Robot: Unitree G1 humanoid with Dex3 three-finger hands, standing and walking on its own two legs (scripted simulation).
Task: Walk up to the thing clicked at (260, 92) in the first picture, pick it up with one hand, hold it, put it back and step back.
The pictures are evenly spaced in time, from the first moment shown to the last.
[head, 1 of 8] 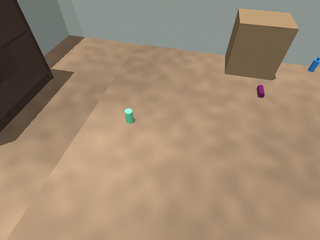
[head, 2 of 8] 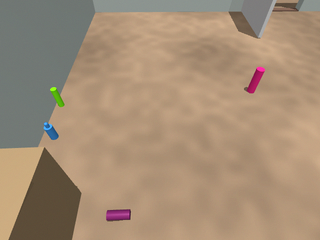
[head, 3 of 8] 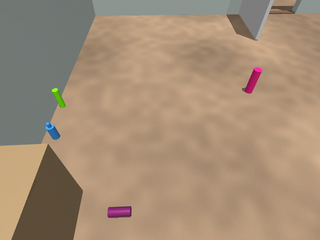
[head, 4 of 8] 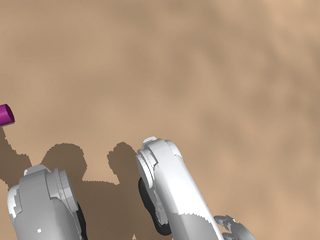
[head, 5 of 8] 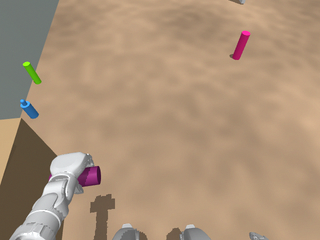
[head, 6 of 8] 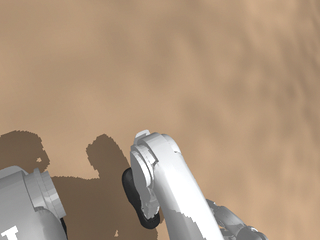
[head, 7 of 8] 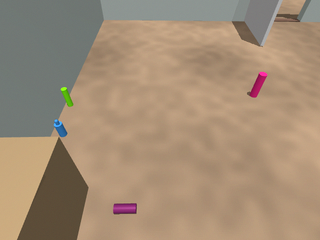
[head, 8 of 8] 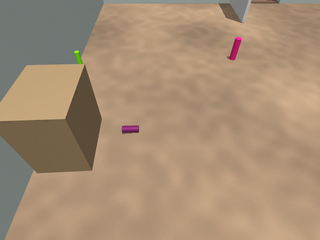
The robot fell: no
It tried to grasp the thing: yes
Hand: left
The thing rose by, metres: 0.68
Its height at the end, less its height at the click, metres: +0.00
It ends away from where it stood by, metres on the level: 0.00
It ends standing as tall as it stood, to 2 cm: yes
